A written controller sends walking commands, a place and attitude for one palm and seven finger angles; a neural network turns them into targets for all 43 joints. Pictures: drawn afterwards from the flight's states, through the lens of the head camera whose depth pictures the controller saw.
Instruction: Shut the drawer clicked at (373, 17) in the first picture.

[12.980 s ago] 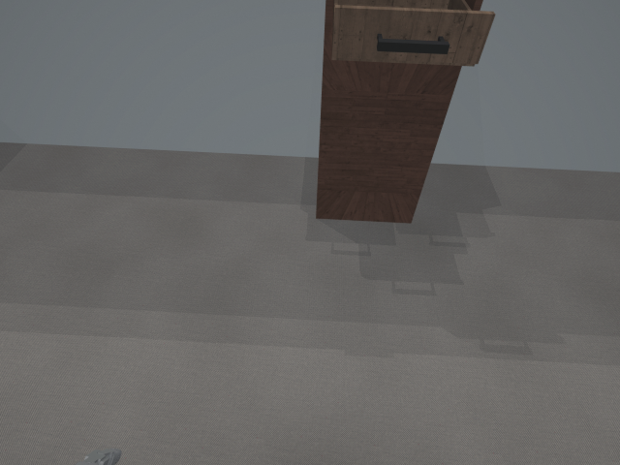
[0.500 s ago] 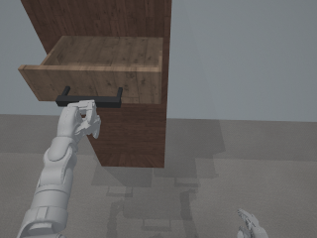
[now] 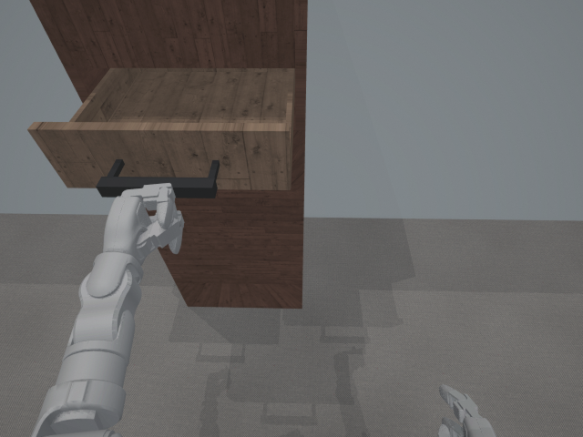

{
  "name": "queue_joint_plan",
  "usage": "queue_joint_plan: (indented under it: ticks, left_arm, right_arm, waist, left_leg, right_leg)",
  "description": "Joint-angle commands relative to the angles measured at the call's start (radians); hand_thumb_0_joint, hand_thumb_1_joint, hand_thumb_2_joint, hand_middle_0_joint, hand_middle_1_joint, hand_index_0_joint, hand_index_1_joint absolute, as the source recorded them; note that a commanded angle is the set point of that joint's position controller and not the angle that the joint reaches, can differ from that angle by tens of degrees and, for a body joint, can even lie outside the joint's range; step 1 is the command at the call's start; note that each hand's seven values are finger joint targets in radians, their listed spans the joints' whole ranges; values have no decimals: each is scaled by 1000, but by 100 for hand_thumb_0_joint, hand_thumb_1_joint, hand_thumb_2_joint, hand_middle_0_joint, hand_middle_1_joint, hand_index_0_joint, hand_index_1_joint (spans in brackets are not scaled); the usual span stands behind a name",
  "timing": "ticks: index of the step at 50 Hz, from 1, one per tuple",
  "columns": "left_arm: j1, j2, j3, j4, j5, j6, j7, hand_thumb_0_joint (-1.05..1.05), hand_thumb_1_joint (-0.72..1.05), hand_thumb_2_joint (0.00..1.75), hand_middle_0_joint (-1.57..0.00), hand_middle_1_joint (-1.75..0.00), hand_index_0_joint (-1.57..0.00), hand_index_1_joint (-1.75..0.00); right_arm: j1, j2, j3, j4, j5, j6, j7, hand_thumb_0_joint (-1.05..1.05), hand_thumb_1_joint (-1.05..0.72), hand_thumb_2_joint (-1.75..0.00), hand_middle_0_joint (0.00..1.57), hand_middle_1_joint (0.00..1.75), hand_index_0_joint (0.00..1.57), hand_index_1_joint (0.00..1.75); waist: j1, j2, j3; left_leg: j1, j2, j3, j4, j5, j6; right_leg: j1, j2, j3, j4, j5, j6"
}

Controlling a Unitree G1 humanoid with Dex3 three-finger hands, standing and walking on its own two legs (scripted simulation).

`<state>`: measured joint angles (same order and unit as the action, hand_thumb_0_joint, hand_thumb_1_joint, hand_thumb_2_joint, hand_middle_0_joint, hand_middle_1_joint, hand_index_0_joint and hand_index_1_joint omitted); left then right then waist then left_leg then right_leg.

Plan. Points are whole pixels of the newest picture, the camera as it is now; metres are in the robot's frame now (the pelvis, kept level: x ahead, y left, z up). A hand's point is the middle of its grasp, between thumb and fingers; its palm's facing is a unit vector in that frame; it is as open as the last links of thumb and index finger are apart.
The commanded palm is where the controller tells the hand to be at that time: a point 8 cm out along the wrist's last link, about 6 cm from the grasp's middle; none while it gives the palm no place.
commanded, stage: push the drawer shut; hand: left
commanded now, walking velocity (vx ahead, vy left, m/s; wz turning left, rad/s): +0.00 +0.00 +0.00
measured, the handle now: (162, 176) +0.45 +0.23 +0.11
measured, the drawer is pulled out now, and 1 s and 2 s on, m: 0.18 0.08 0.00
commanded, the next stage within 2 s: pull the fist back off the drawer in 2.00 s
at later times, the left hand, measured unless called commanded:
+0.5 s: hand (180, 194) +0.42 +0.19 +0.11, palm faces +0.02 -1.00 -0.03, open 3.1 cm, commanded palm +0.40 +0.24 +0.11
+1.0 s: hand (188, 166) +0.48 +0.20 +0.11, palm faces +0.01 -1.00 -0.01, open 3.1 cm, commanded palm +0.47 +0.24 +0.11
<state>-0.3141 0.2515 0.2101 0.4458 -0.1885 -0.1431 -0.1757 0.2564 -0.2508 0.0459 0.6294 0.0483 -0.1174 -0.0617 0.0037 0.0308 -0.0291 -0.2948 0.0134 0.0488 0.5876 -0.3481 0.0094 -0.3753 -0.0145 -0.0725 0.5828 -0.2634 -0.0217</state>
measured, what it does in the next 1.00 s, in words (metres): stands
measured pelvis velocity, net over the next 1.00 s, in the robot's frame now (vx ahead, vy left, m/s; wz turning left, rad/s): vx -0.02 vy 0.01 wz -0.01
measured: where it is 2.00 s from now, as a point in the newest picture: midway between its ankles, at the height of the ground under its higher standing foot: outside the picture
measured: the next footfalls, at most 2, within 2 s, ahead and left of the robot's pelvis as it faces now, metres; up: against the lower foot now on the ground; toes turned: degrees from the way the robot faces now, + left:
none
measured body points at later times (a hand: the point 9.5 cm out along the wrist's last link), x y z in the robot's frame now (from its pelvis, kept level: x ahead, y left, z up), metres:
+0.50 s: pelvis -0.02 +0.00 -0.01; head +0.03 -0.01 +0.44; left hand +0.41 +0.24 +0.12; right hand +0.08 -0.26 -0.12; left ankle -0.03 +0.11 -0.73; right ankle +0.02 -0.11 -0.73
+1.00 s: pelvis -0.02 +0.01 -0.02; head +0.07 +0.02 +0.43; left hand +0.47 +0.25 +0.11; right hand +0.00 -0.26 -0.13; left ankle -0.03 +0.11 -0.73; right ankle +0.02 -0.11 -0.73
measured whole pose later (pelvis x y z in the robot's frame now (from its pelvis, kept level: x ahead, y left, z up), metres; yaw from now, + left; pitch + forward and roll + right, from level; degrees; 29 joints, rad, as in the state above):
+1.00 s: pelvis -0.02 +0.01 -0.02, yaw -1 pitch +13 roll -1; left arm -0.93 0.48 0.37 1.18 -0.10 -0.32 -0.25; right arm 0.40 -0.28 0.04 0.67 0.02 -0.05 -0.04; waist -0.13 0.01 -0.05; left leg -0.58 0.02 0.05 0.74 -0.38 0.03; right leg -0.64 -0.01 -0.06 0.68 -0.25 -0.01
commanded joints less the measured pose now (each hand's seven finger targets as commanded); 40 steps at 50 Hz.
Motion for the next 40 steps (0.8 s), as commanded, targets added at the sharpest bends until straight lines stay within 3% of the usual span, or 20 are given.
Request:
queue_joint_plan:
  ticks: [1,5,6,7,8,12,17,19,22,23,26,29,32,35,37,40]
  left_arm:
    - [-455,208,61,-167,-19,-71,4,0,90,90,-140,-160,-140,-160]
    - [-553,236,73,-63,-13,-78,-7,0,90,90,-140,-160,-140,-160]
    - [-574,237,71,-41,-14,-82,-9,0,90,90,-140,-160,-140,-160]
    - [-573,252,87,-8,-14,-83,-14,0,90,90,-140,-160,-140,-160]
    - [-608,258,82,2,-13,-89,-22,0,90,90,-140,-160,-140,-160]
    - [-730,280,84,95,-13,-108,-32,0,90,90,-140,-160,-140,-160]
    - [-830,296,78,161,-4,-145,-49,0,90,90,-140,-160,-140,-160]
    - [-837,306,92,205,-5,-159,-51,0,90,90,-140,-160,-140,-160]
    - [-885,294,79,283,-5,-177,-56,0,90,90,-140,-160,-140,-160]
    - [-902,335,112,290,-2,-188,-55,0,90,90,-140,-160,-140,-160]
    - [-918,368,135,328,7,-203,-56,0,90,90,-140,-160,-140,-160]
    - [-960,367,130,380,18,-210,-57,0,90,90,-140,-160,-140,-160]
    - [-998,415,160,428,25,-218,-56,0,90,90,-140,-160,-140,-160]
    - [-1042,418,156,435,35,-227,-61,0,90,90,-140,-160,-140,-160]
    - [-1032,469,192,451,43,-235,-61,0,90,90,-140,-160,-140,-160]
    - [-1074,431,161,470,45,-235,-63,0,90,90,-140,-160,-140,-160]
  right_arm:
    - [-40,-123,-45,-120,-2,-46,-14,0,-90,-90,20,30,20,30]
    - [-38,-125,-40,-111,0,-36,-22,0,-90,-90,20,30,20,30]
    - [-28,-127,-40,-109,-2,-34,-21,0,-90,-90,20,30,20,30]
    - [-24,-130,-42,-109,-2,-32,-21,0,-90,-90,20,30,20,30]
    - [-21,-130,-41,-105,0,-29,-21,0,-90,-90,20,30,20,30]
    - [5,-137,-43,-88,-1,-22,-21,0,-90,-90,20,30,20,30]
    - [38,-140,-46,-79,-4,-18,-16,0,-90,-90,20,30,20,30]
    - [59,-146,-49,-72,-6,-16,-13,0,-90,-90,20,30,20,30]
    - [79,-150,-48,-63,-6,-13,-7,0,-90,-90,20,30,20,30]
    - [91,-156,-53,-57,-8,-11,-7,0,-90,-90,20,30,20,30]
    - [114,-161,-54,-58,-14,-4,-4,0,-90,-90,20,30,20,30]
    - [132,-162,-54,-51,-14,3,-1,0,-90,-90,20,30,20,30]
    - [158,-172,-58,-44,-19,8,0,0,-90,-90,20,30,20,30]
    - [177,-172,-59,-42,-22,12,3,0,-90,-90,20,30,20,30]
    - [193,-177,-63,-42,-24,19,5,0,-90,-90,20,30,20,30]
    - [208,-177,-64,-36,-28,23,8,0,-90,-90,20,30,20,30]
  waist:
    - [-34,-61,-237]
    - [-39,-18,-231]
    - [-44,-51,-242]
    - [-37,-46,-256]
    - [-47,-19,-253]
    - [-71,-37,-250]
    - [-78,12,-331]
    - [-77,-5,-338]
    - [-97,-37,-297]
    - [-91,-35,-319]
    - [-88,-26,-351]
    - [-102,1,-317]
    - [-115,-49,-326]
    - [-119,2,-357]
    - [-112,14,-393]
    - [-134,14,-366]
  left_leg:
    - [-9,-14,-34,-69,217,12]
    - [-32,-21,-33,-64,178,11]
    - [-37,-20,-35,-58,178,15]
    - [-45,-21,-34,-53,186,14]
    - [-46,-23,-32,-49,182,13]
    - [-69,-22,-44,-35,153,16]
    - [-73,-28,-47,-12,175,16]
    - [-80,-26,-49,-7,177,15]
    - [-114,-23,-51,-5,137,18]
    - [-122,-22,-52,-2,133,18]
    - [-134,-23,-49,6,153,20]
    - [-145,-19,-52,4,128,17]
    - [-185,-16,-52,10,99,22]
    - [-176,-17,-51,17,110,20]
    - [-170,-15,-53,27,144,20]
    - [-169,-11,-55,29,138,18]
  right_leg:
    - [167,11,51,-60,228,3]
    - [149,5,60,-62,191,2]
    - [152,7,63,-60,191,4]
    - [161,5,65,-53,204,3]
    - [150,4,66,-53,203,3]
    - [109,6,65,-49,165,6]
    - [117,8,70,-21,195,3]
    - [104,11,66,-14,196,3]
    - [67,15,65,-18,156,6]
    - [73,15,69,-14,148,6]
    - [88,18,73,0,173,5]
    - [39,20,66,2,144,3]
    - [41,21,75,0,114,11]
    - [31,23,74,11,129,8]
    - [38,26,73,24,159,6]
    - [-5,30,65,23,152,7]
